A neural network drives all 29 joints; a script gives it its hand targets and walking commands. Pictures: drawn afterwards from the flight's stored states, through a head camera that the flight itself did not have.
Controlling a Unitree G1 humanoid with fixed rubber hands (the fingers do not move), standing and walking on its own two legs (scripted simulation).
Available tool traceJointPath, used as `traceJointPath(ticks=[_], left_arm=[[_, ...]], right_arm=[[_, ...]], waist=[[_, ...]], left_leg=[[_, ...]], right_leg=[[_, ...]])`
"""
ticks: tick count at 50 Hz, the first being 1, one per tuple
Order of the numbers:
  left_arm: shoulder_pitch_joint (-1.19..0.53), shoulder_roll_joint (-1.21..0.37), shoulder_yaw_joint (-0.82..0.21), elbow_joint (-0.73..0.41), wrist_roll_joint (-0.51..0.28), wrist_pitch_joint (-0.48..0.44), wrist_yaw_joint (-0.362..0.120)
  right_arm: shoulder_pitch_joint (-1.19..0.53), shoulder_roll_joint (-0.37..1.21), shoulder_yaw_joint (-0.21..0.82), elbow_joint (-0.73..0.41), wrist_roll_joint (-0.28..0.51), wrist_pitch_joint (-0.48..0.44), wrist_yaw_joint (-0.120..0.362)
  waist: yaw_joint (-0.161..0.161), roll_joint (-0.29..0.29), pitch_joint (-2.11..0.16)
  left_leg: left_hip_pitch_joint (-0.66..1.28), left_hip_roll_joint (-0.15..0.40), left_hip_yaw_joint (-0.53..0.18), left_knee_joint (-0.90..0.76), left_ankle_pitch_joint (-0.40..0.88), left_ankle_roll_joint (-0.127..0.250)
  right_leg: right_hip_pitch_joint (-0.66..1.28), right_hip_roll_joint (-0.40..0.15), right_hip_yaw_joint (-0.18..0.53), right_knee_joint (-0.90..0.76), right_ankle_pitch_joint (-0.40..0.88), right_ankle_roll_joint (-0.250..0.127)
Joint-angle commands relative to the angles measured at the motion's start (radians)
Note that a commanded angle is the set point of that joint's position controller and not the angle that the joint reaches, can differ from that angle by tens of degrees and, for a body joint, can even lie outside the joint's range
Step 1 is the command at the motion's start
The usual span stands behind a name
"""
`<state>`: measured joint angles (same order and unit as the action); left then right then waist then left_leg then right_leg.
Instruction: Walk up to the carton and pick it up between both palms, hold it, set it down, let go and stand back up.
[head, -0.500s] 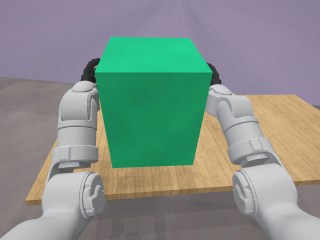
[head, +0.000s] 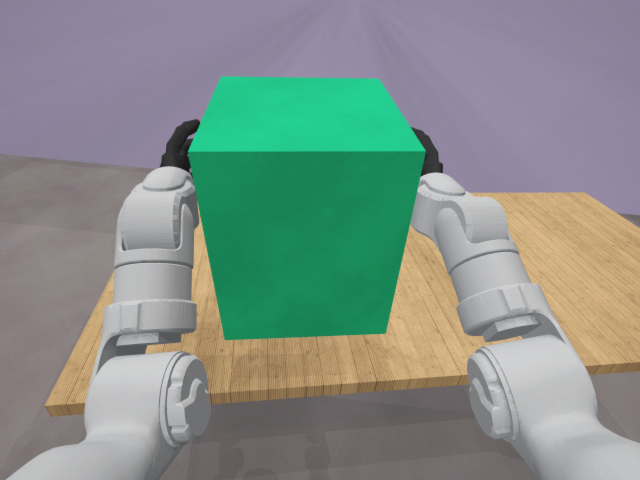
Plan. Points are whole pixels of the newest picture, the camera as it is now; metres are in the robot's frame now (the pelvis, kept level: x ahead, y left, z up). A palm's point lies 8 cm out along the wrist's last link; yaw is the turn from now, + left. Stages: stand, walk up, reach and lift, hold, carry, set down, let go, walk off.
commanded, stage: hold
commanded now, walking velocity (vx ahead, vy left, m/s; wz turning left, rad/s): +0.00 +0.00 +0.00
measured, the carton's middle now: (303, 205) +0.38 +0.01 +0.25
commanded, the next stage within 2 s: none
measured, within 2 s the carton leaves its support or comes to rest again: neither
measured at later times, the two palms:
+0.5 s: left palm (181, 178) +0.37 +0.15 +0.28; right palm (425, 189) +0.37 -0.14 +0.28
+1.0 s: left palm (174, 183) +0.37 +0.16 +0.28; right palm (421, 191) +0.36 -0.13 +0.28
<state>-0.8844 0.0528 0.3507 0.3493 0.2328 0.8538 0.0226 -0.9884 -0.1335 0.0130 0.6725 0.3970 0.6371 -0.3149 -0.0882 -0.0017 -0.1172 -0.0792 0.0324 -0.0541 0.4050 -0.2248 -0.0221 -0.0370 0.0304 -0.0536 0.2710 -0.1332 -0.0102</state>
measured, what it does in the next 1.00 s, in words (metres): stands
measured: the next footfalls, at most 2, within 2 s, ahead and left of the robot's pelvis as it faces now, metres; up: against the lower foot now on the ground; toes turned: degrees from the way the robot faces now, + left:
none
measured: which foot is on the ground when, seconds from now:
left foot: down 0.00-1.00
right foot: down 0.00-1.00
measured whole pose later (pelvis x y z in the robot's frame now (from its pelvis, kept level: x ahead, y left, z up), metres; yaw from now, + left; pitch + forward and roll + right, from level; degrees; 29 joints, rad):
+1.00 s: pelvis +0.00 +0.00 +0.00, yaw +0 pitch -6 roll -2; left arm -0.88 0.05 0.35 0.34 0.24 0.86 0.02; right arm -0.98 -0.13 0.01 0.68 0.40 0.63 -0.31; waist -0.08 0.00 -0.12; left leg -0.08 0.03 -0.05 0.40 -0.22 -0.02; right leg -0.05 0.03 -0.05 0.27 -0.13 -0.01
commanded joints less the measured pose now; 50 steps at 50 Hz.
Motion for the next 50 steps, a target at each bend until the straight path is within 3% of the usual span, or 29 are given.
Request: traceJointPath(ticks=[1,3,9,15,20,23,26,29,33,35,37,39,44,46,50], left_arm=[[-0.768,-0.607,-0.421,-0.142,-0.169,-0.064,-0.157],[-0.779,-0.619,-0.435,-0.176,-0.179,-0.063,-0.152],[-0.793,-0.626,-0.431,-0.111,-0.173,-0.064,-0.15],[-0.809,-0.628,-0.399,-0.062,-0.171,-0.077,-0.144],[-0.813,-0.623,-0.387,-0.056,-0.173,-0.083,-0.139],[-0.795,-0.625,-0.392,-0.035,-0.175,-0.084,-0.145],[-0.796,-0.62,-0.391,-0.071,-0.185,-0.091,-0.143],[-0.799,-0.592,-0.378,-0.055,-0.17,-0.086,-0.151],[-0.789,-0.607,-0.392,-0.082,-0.177,-0.083,-0.152],[-0.773,-0.613,-0.398,-0.081,-0.175,-0.076,-0.154],[-0.769,-0.613,-0.397,-0.101,-0.176,-0.079,-0.156],[-0.764,-0.614,-0.425,-0.166,-0.189,-0.084,-0.15],[-0.767,-0.61,-0.41,-0.103,-0.169,-0.067,-0.152],[-0.799,-0.63,-0.448,-0.168,-0.186,-0.07,-0.144],[-0.812,-0.64,-0.446,-0.146,-0.191,-0.069,-0.141]], right_arm=[[-0.838,0.654,0.25,-0.334,0.148,-0.045,0.138],[-0.842,0.658,0.271,-0.363,0.163,-0.044,0.136],[-0.862,0.639,0.208,-0.31,0.123,-0.05,0.155],[-0.909,0.66,0.22,-0.305,0.128,-0.057,0.162],[-0.895,0.659,0.205,-0.277,0.126,-0.062,0.159],[-0.916,0.666,0.211,-0.319,0.12,-0.071,0.152],[-0.912,0.673,0.228,-0.337,0.135,-0.068,0.145],[-0.883,0.667,0.22,-0.303,0.13,-0.059,0.142],[-0.864,0.653,0.233,-0.31,0.148,-0.055,0.138],[-0.87,0.656,0.239,-0.341,0.15,-0.057,0.134],[-0.883,0.665,0.246,-0.375,0.158,-0.061,0.133],[-0.847,0.672,0.274,-0.396,0.173,-0.059,0.13],[-0.878,0.653,0.247,-0.357,0.147,-0.051,0.138],[-0.869,0.657,0.246,-0.362,0.15,-0.054,0.145],[-0.87,0.652,0.226,-0.324,0.142,-0.055,0.155]], waist=[[-0.007,0.059,-0.363],[-0.012,0.067,-0.398],[-0.013,0.077,-0.327],[0.002,0.046,-0.368],[-0.002,0.055,-0.364],[0.0,0.044,-0.389],[-0.003,0.026,-0.42],[-0.003,0.026,-0.356],[-0.01,0.056,-0.377],[-0.007,0.066,-0.37],[-0.005,0.038,-0.398],[-0.003,0.039,-0.436],[0.001,0.038,-0.351],[-0.007,0.064,-0.385],[-0.016,0.088,-0.357]], left_leg=[[0.004,-0.081,0.02,-0.054,0.293,-0.037],[0.022,-0.083,0.016,-0.038,0.343,-0.046],[-0.019,-0.07,0.02,-0.078,0.208,-0.041],[-0.017,-0.071,0.018,-0.071,0.208,-0.032],[-0.017,-0.072,0.016,-0.068,0.213,-0.028],[-0.029,-0.077,0.022,-0.069,0.206,-0.024],[0.002,-0.085,0.023,-0.049,0.264,-0.028],[-0.031,-0.086,0.024,-0.064,0.222,-0.022],[-0.002,-0.084,0.02,-0.047,0.28,-0.037],[-0.009,-0.09,0.019,-0.044,0.279,-0.04],[0.001,-0.089,0.019,-0.041,0.309,-0.036],[0.039,-0.094,0.022,-0.028,0.358,-0.042],[0.009,-0.079,0.017,-0.06,0.267,-0.029],[0.026,-0.073,0.012,-0.051,0.298,-0.044],[0.008,-0.069,0.015,-0.057,0.26,-0.05]], right_leg=[[0.18,0.054,0.037,0.008,0.224,0.052],[0.192,0.058,0.036,0.023,0.273,0.051],[0.142,0.059,0.035,-0.002,0.121,0.039],[0.153,0.056,0.035,0.009,0.143,0.044],[0.147,0.054,0.037,0.004,0.148,0.044],[0.163,0.049,0.044,0.002,0.156,0.05],[0.183,0.05,0.045,0.01,0.226,0.055],[0.168,0.048,0.047,0.002,0.186,0.057],[0.18,0.049,0.043,0.009,0.231,0.052],[0.184,0.05,0.043,0.007,0.229,0.055],[0.192,0.052,0.044,0.012,0.266,0.055],[0.2,0.058,0.042,0.025,0.323,0.063],[0.15,0.058,0.036,0.002,0.188,0.048],[0.143,0.065,0.032,0.012,0.196,0.044],[0.129,0.061,0.028,0.005,0.148,0.035]])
